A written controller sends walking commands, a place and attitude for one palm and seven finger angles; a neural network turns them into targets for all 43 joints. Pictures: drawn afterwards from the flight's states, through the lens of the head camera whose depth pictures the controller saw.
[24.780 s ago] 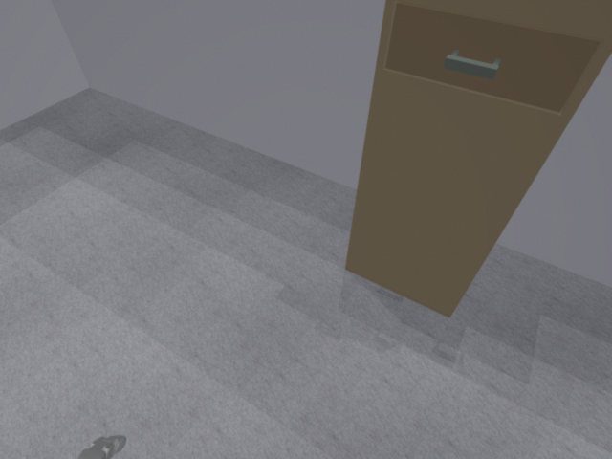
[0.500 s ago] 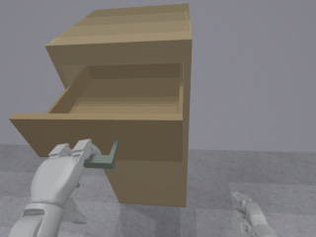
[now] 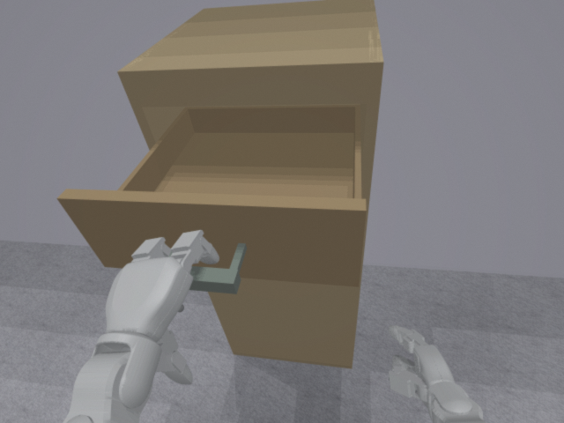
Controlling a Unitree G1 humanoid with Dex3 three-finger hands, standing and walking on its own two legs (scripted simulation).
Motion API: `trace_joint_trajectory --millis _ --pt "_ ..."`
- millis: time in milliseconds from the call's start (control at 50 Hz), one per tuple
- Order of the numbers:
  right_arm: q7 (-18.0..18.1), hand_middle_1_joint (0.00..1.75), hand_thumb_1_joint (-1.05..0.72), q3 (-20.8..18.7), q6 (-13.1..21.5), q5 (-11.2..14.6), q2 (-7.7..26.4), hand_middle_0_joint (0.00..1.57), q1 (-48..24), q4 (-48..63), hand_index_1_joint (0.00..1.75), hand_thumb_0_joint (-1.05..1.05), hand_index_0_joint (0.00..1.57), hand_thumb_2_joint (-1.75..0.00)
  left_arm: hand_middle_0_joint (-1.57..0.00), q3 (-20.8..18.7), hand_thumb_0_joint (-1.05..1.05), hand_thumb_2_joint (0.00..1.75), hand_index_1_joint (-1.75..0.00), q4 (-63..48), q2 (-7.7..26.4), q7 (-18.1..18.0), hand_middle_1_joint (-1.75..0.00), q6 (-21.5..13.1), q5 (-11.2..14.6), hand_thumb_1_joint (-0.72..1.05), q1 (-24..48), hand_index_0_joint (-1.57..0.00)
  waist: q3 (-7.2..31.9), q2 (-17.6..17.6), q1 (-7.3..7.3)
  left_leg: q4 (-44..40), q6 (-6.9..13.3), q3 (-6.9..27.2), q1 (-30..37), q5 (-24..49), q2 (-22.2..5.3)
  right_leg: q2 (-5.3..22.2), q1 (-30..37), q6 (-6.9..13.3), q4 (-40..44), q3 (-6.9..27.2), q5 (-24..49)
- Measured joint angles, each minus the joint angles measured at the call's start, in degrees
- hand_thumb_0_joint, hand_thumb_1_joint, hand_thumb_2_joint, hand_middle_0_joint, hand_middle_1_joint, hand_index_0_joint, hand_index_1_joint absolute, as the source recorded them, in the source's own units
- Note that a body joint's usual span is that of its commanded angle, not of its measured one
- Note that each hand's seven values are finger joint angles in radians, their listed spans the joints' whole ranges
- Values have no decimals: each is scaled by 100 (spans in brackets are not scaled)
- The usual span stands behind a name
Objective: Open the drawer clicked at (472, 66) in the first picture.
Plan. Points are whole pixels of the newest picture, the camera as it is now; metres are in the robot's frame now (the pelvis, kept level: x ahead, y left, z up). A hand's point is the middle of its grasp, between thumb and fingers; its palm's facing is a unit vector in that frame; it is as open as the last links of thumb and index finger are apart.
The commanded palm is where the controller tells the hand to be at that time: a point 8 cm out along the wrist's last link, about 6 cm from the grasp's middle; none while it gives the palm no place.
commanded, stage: lift the hand off the handle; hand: left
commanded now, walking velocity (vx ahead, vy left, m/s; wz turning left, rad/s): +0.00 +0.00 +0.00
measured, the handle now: (203, 264) +0.25 +0.15 +0.15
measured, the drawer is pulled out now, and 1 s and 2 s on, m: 0.25 0.21 0.20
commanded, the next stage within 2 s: open the thumb to release the handle in 0.10 s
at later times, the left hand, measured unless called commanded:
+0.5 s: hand (178, 302) +0.21 +0.18 +0.13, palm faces +0.16 -0.19 -0.97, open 14.1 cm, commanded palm +0.19 +0.18 +0.18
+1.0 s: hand (186, 288) +0.23 +0.18 +0.12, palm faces +0.13 -0.14 -0.98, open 14.7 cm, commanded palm +0.20 +0.18 +0.16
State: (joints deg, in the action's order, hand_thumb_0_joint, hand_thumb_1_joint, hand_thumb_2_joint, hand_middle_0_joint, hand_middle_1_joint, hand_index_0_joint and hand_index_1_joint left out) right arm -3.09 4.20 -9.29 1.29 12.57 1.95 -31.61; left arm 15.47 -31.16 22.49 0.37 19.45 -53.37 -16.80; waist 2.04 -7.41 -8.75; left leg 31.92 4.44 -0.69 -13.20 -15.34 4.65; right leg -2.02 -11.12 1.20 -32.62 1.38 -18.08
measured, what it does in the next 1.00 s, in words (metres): stands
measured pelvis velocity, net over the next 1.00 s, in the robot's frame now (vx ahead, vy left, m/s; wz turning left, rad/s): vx -0.01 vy -0.04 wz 0.01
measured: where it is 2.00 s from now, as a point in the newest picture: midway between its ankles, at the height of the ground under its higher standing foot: outside the picture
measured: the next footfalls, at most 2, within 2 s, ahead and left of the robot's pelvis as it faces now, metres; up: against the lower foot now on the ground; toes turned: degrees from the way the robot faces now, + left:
none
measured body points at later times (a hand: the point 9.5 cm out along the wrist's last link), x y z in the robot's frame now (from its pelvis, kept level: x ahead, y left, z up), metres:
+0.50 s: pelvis +0.00 -0.01 +0.00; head -0.01 -0.05 +0.45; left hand +0.19 +0.18 +0.18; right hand +0.25 -0.18 -0.09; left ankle +0.02 +0.07 -0.73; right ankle +0.00 -0.11 -0.73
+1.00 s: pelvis -0.01 -0.04 +0.00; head -0.04 -0.08 +0.45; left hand +0.22 +0.18 +0.18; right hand +0.20 -0.25 -0.10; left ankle +0.02 +0.07 -0.73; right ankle +0.00 -0.11 -0.73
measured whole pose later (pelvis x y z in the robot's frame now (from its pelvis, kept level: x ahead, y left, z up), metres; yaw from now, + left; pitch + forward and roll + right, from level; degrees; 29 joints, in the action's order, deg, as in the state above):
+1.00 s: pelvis -0.01 -0.04 +0.00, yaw +1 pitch -2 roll +0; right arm 1.8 2.4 -8.7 1.6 15.9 6.0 -35.7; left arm 5.4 -16.0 26.5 -0.7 9.3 -50.6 -8.1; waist 2.3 -5.6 -5.1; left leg 31.9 1.5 0.9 -16.2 -13.7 2.5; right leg -4.1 -14.0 3.8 -32.6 -0.4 -16.6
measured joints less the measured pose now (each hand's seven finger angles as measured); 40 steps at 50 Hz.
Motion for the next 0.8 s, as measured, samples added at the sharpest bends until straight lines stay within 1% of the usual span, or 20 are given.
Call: trace_joint_trajectory --millis 120,260,320,400,440,500,560,620,720,800 --pt "6 30 -90 -1 60 24 67 20 -72 130 30 2 20 -90 -35 6 0 30 -120 -172 96 161 -114 170 133 -49 30 -32 -39 -22 3 55 13 -38 -30 -25 8 9 -51 -17 -89 32 -33" --pt "85 30 -91 -37 173 44 164 20 -23 139 30 2 20 -90 -38 -79 0 30 -120 -441 317 242 -112 239 285 -49 -58 -32 -38 2 0 129 0 -37 -133 -69 -21 -21 -136 -2 -116 27 -49" --pt "83 30 -91 -78 181 12 187 20 10 82 30 2 20 -90 -41 -105 0 30 -118 -459 285 174 -111 170 186 -49 -95 -31 -53 18 10 145 -15 -11 -168 -79 -20 -20 -159 12 -123 1 -65" --pt "101 30 -91 -92 112 -9 199 20 57 -35 30 2 20 -90 -43 -178 0 30 -110 -342 217 42 -108 -28 72 -49 -73 -31 -50 33 -6 159 -36 33 -215 -78 -27 -29 -186 36 -114 -44 -66" --pt "124 30 -91 -86 52 -10 186 20 78 -111 30 2 20 -90 -44 -221 0 30 -107 -250 202 -18 -105 -139 58 -49 -35 -32 -52 54 -16 147 -53 63 -221 -64 -32 -35 -181 51 -92 -74 -57" --pt "166 30 -91 -52 -4 -18 146 20 103 -226 30 2 20 -90 -44 -260 0 30 -102 -25 208 -160 -98 -313 -15 -49 67 -34 -43 111 -21 123 -87 103 -236 -34 -42 -44 -191 79 -72 -113 -38" --pt "226 30 -91 -2 -48 -1 103 20 111 -322 30 2 20 -90 -39 -300 0 30 -94 260 218 -283 -86 -445 -67 -49 257 -36 -51 174 -11 92 -128 138 -252 13 -62 -65 -207 114 -47 -149 -2" --pt "288 30 -91 31 -64 11 62 20 109 -392 30 2 20 -90 -36 -326 0 30 -83 624 215 -359 -76 -525 -101 -49 490 -34 -53 223 32 68 -173 168 -280 63 -87 -88 -238 151 -36 -180 39" --pt "380 30 -91 61 -64 35 49 20 114 -443 30 2 20 -90 -36 -545 0 30 -70 1162 324 -284 -70 -644 86 -49 889 -38 -23 240 170 31 -237 175 -311 133 -150 -149 -281 211 -4 -188 117" --pt "412 30 -91 18 -35 46 112 20 177 -423 30 2 20 -90 -34 -730 0 30 -63 1393 370 -191 -67 -703 212 -49 943 -39 23 210 298 -6 -266 153 -295 166 -189 -185 -282 238 22 -165 159"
